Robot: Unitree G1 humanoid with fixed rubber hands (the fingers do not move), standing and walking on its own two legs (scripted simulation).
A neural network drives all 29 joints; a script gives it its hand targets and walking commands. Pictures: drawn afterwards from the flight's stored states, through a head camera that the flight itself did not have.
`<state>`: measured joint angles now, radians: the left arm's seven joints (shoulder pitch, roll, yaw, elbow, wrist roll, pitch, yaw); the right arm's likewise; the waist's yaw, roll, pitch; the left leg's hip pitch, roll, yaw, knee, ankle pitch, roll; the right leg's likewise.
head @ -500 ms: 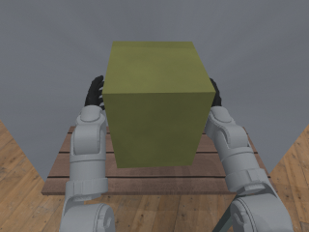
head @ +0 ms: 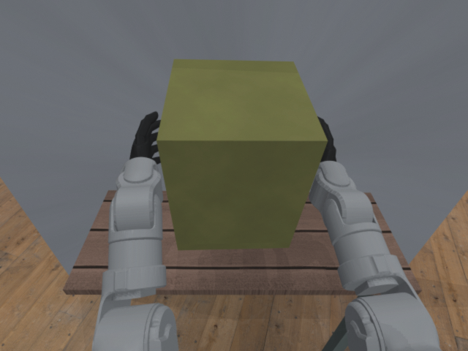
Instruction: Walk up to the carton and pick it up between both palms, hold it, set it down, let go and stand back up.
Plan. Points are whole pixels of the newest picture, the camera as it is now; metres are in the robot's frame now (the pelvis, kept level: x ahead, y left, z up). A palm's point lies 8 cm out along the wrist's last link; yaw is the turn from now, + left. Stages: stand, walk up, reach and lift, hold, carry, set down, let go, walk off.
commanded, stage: set down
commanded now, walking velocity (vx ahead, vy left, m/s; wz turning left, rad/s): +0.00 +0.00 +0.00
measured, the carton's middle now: (234, 158) +0.39 +0.00 +0.17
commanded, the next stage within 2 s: none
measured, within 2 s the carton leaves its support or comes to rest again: neither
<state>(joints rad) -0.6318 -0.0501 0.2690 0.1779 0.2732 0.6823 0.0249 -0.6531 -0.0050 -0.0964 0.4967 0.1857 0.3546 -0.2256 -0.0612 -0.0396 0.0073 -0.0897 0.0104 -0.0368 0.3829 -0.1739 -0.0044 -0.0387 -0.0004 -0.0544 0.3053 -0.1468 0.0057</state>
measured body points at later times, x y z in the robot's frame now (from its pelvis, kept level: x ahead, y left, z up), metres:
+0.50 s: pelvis +0.01 +0.01 +0.00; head +0.00 +0.05 +0.45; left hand +0.41 +0.15 +0.13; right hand +0.39 -0.15 +0.11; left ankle +0.03 +0.12 -0.75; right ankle +0.02 -0.12 -0.75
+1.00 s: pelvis +0.03 +0.02 +0.00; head +0.02 +0.05 +0.45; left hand +0.43 +0.15 +0.11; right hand +0.40 -0.15 +0.10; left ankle +0.03 +0.12 -0.75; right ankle +0.02 -0.12 -0.75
